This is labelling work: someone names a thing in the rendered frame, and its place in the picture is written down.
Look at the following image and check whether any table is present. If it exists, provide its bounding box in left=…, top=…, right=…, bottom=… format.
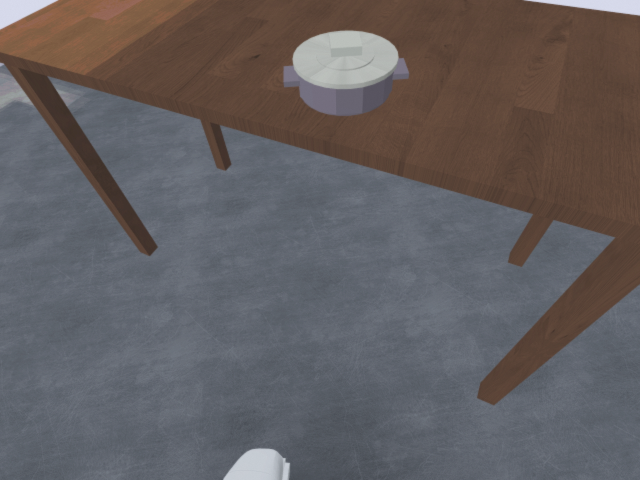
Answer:
left=0, top=0, right=640, bottom=405

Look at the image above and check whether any left robot thigh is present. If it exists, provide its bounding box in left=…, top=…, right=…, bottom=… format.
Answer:
left=223, top=449, right=290, bottom=480

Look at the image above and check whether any pot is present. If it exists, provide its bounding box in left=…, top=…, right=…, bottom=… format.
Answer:
left=283, top=58, right=409, bottom=116

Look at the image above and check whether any knob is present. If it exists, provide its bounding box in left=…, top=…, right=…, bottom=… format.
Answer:
left=329, top=32, right=362, bottom=57

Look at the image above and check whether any lid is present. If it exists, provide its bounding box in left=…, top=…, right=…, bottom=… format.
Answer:
left=293, top=31, right=399, bottom=89

